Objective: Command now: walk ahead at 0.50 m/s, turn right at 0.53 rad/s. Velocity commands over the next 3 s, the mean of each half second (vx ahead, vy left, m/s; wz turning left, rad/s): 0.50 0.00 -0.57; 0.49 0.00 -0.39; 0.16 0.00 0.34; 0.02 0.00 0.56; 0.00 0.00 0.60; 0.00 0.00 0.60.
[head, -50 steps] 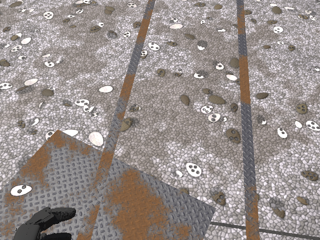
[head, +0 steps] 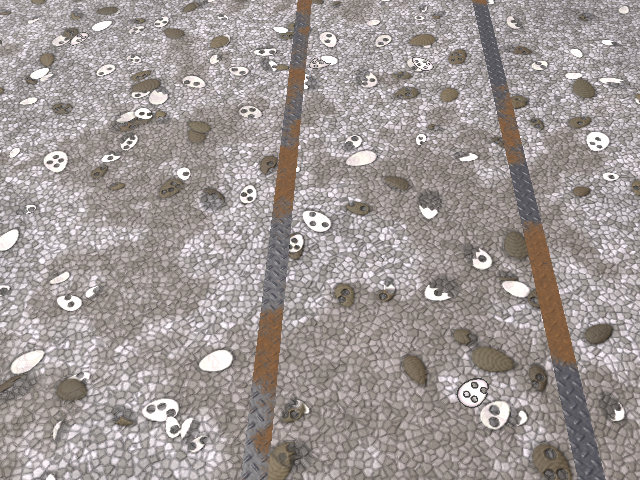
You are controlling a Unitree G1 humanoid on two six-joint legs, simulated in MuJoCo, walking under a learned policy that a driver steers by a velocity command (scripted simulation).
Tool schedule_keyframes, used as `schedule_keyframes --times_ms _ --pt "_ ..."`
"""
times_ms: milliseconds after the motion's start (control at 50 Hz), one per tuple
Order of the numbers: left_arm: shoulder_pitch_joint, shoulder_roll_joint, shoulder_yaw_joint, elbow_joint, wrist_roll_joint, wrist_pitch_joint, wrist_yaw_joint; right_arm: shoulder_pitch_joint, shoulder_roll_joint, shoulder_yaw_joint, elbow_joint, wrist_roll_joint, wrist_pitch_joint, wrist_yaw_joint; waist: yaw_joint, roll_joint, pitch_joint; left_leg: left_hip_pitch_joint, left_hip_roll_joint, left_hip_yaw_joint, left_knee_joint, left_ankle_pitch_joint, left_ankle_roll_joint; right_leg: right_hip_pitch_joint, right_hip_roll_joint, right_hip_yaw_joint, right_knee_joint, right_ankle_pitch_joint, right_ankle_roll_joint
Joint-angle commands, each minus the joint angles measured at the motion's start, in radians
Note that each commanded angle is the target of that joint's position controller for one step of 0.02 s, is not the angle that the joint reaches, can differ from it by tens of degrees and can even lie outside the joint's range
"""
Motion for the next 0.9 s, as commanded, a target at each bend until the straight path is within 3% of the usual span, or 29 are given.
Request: schedule_keyframes --times_ms 20,40,60,80,100,120,140,160,180,200,220,260,320,380,420,480,520,540,560,580,600,620,640,660,680,720,760,820,900 --pt "-0.053 0.094 0.029 -0.107 0.001 -0.009 -0.013 -0.025 -0.209 -0.052 -0.051 0.015 0.011 -0.011 0.05 0.109 0.012 0.022 0.305 -0.056 0.085 0.881 0.132 0.04 0.059 -0.072 -0.025 -0.116 -0.054" --pt "0.018 0.121 0.045 -0.097 0.0 -0.004 -0.011 -0.034 -0.222 -0.055 -0.055 0.018 0.02 -0.015 0.096 0.125 -0.039 0.022 0.298 -0.043 0.204 1.028 0.121 0.139 0.1 -0.099 -0.024 -0.163 -0.078" --pt "0.154 0.162 0.072 -0.066 -0.002 -0.001 -0.004 -0.051 -0.224 -0.054 -0.06 0.024 0.027 -0.018 0.177 0.115 -0.111 -0.034 0.269 -0.019 0.391 1.061 0.096 0.328 0.146 -0.111 -0.076 -0.137 -0.112" --pt "0.323 0.231 0.107 -0.023 -0.003 0.008 0.015 -0.046 -0.199 -0.042 -0.071 0.014 0.022 -0.022 0.257 0.059 -0.197 -0.237 0.229 -0.017 0.664 0.854 0.053 0.629 0.122 -0.012 -0.117 -0.095 -0.157" --pt "0.312 0.355 0.127 -0.021 -0.013 0.006 0.028 0.055 -0.042 0.007 -0.127 -0.033 0.0 -0.007 0.137 -0.232 -0.263 -0.719 0.038 -0.063 1.041 -0.119 -0.019 0.986 -0.151 0.528 -0.17 -0.196 -0.336" --pt "0.335 0.294 0.105 -0.062 -0.003 -0.014 0.022 -0.019 -0.091 0.01 -0.142 -0.003 -0.042 0.006 0.191 -0.141 -0.432 -0.851 -0.03 -0.325 1.192 -0.266 -0.015 1.069 -0.255 0.88 -0.35 -0.364 -0.42" --pt "0.303 0.228 0.086 -0.053 0.006 -0.029 0.019 -0.133 -0.155 -0.008 -0.174 0.038 -0.065 0.016 0.217 -0.071 -0.293 -0.936 0.027 -0.36 1.179 -0.17 0.012 0.989 -0.229 0.743 -0.387 -0.313 -0.353" --pt "0.25 0.201 0.077 -0.054 0.004 -0.038 0.019 -0.154 -0.142 -0.001 -0.184 0.034 -0.077 0.013 0.174 -0.006 -0.196 -0.915 0.07 -0.356 1.089 -0.082 0.029 0.846 -0.188 0.619 -0.383 -0.232 -0.314" --pt "0.181 0.168 0.066 -0.064 0.003 -0.04 0.021 -0.152 -0.141 -0.003 -0.171 0.007 -0.078 0.005 0.127 0.04 -0.13 -0.852 0.103 -0.352 0.995 -0.034 0.024 0.704 -0.147 0.519 -0.385 -0.111 -0.285" --pt "0.14 0.145 0.057 -0.08 0.016 -0.041 0.026 -0.131 -0.15 -0.011 -0.164 -0.01 -0.069 0.003 0.092 0.027 -0.108 -0.777 0.123 -0.359 0.948 0.003 0.018 0.604 -0.122 0.459 -0.406 -0.012 -0.28" --pt "0.123 0.148 0.057 -0.09 0.023 -0.042 0.029 -0.116 -0.151 -0.013 -0.164 -0.014 -0.057 0.005 0.071 0.006 -0.097 -0.73 0.125 -0.358 0.916 0.013 0.004 0.541 -0.111 0.44 -0.422 0.052 -0.286" --pt "0.126 0.158 0.059 -0.081 0.014 -0.046 0.039 -0.113 -0.124 -0.008 -0.161 -0.023 -0.038 0.005 0.059 0.019 -0.078 -0.702 0.123 -0.333 0.821 0.041 -0.028 0.459 -0.086 0.367 -0.439 0.137 -0.282" --pt "0.168 0.193 0.069 -0.059 0.007 -0.042 0.058 -0.221 -0.08 0.01 -0.192 -0.027 -0.027 0.004 0.092 0.009 -0.041 -0.693 0.091 -0.311 0.606 0.229 -0.061 0.39 -0.027 0.283 -0.444 0.13 -0.241" --pt "0.209 0.197 0.07 -0.041 0.001 -0.032 0.067 -0.328 -0.061 0.02 -0.214 -0.017 -0.033 0.015 0.138 -0.028 -0.032 -0.611 0.04 -0.302 0.395 0.411 -0.064 0.358 0.012 0.264 -0.427 0.009 -0.191" --pt "0.245 0.2 0.072 -0.024 -0.003 -0.027 0.068 -0.376 -0.074 0.017 -0.23 -0.005 -0.039 0.022 0.157 -0.04 -0.028 -0.586 0.022 -0.315 0.334 0.438 -0.058 0.379 -0.006 0.309 -0.406 -0.045 -0.181" --pt "0.264 0.186 0.07 -0.011 -0.006 -0.018 0.072 -0.385 -0.11 0.002 -0.239 -0.001 -0.052 0.032 0.148 -0.059 -0.033 -0.573 0.014 -0.347 0.261 0.362 -0.03 0.474 -0.039 0.402 -0.322 -0.087 -0.166" --pt "0.246 0.184 0.072 -0.014 -0.003 -0.011 0.073 -0.326 -0.131 -0.011 -0.227 0.003 -0.062 0.032 0.11 -0.093 -0.042 -0.495 0.011 -0.338 0.236 0.28 0.002 0.496 -0.046 0.445 -0.259 -0.056 -0.148" --pt "0.233 0.161 0.064 -0.019 -0.001 -0.01 0.072 -0.242 -0.147 -0.024 -0.205 -0.001 -0.067 0.027 0.064 -0.093 -0.078 -0.372 0.012 -0.321 0.195 0.285 0.029 0.478 -0.011 0.43 -0.186 -0.013 -0.123" --pt "0.226 0.108 0.044 -0.034 0.008 -0.013 0.068 -0.116 -0.186 -0.039 -0.191 -0.019 -0.072 0.019 0.003 -0.044 -0.191 -0.147 0.12 -0.409 0.216 0.263 0.086 0.4 0.042 0.372 0.022 -0.044 -0.088" --pt "0.328 0.041 0.024 -0.055 0.003 -0.02 0.069 0.01 -0.269 -0.058 -0.177 -0.036 -0.065 0.012 0.014 0.176 -0.343 0.21 0.349 -0.757 0.191 0.15 0.216 0.112 0.179 0.231 0.357 -0.365 -0.011" --pt "0.378 0.09 0.023 -0.067 -0.021 -0.025 0.071 0.05 -0.248 -0.058 -0.145 -0.012 -0.053 0.022 0.027 0.365 -0.366 0.276 0.461 -1.088 0.091 -0.134 0.297 -0.12 0.157 0.192 0.568 -0.576 0.013" --pt "0.31 0.178 0.045 -0.049 -0.025 -0.021 0.072 -0.006 -0.157 -0.035 -0.166 -0.003 -0.047 0.021 0.004 0.219 -0.223 0.16 0.415 -0.981 0.055 -0.238 0.254 -0.177 0.099 0.211 0.644 -0.49 0.025" --pt "0.225 0.196 0.052 -0.063 -0.012 -0.015 0.072 -0.052 -0.121 -0.023 -0.173 -0.008 -0.037 0.016 0.002 0.148 -0.13 0.04 0.368 -0.813 0.052 -0.147 0.21 -0.169 0.065 0.169 0.646 -0.411 0.03" --pt "0.183 0.181 0.052 -0.074 -0.001 -0.012 0.07 -0.09 -0.101 -0.014 -0.169 -0.015 -0.032 0.015 0.021 0.115 -0.065 -0.072 0.323 -0.699 0.028 -0.024 0.194 -0.141 0.038 0.158 0.605 -0.356 0.033" --pt "0.167 0.162 0.053 -0.081 0.004 -0.011 0.065 -0.104 -0.083 -0.007 -0.158 -0.021 -0.033 0.014 0.039 0.127 -0.036 -0.144 0.286 -0.623 0.006 0.063 0.187 -0.103 0.013 0.158 0.557 -0.317 0.031" --pt "0.188 0.106 0.041 -0.079 -0.004 -0.007 0.057 -0.1 -0.082 -0.006 -0.137 -0.021 -0.04 0.016 0.062 0.154 -0.024 -0.222 0.254 -0.53 -0.043 0.145 0.199 -0.038 0.0 0.138 0.493 -0.295 0.03" --pt "0.158 0.078 0.03 -0.089 0.0 -0.006 0.055 -0.086 -0.103 -0.013 -0.112 -0.012 -0.048 0.019 0.065 0.135 -0.012 -0.231 0.257 -0.468 -0.074 0.231 0.224 -0.048 -0.002 0.129 0.397 -0.272 0.037" --pt "0.09 0.061 0.015 -0.102 0.012 -0.017 0.046 -0.08 -0.139 -0.021 -0.089 -0.002 -0.045 0.02 0.055 0.105 -0.015 -0.208 0.253 -0.382 -0.092 0.336 0.231 -0.041 -0.01 0.102 0.21 -0.135 0.041" --pt "-0.04 0.051 0.002 -0.126 0.007 -0.037 0.024 -0.025 -0.172 -0.024 -0.052 0.015 -0.029 0.018 0.009 0.105 0.004 -0.203 0.233 -0.3 -0.089 0.363 0.202 0.048 0.011 0.033 -0.004 0.007 0.035"
Next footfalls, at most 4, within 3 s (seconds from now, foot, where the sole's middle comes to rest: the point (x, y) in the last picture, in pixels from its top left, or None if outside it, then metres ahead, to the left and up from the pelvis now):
0.08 right None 0.21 -0.11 -0.77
0.56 left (301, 454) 0.52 0.03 -0.77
1.04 right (462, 390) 0.63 -0.33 -0.77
1.50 left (352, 354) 0.74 -0.10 -0.77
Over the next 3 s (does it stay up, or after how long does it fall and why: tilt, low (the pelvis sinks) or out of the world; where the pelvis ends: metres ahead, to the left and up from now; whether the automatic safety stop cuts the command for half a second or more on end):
stays up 0.67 -0.18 0.01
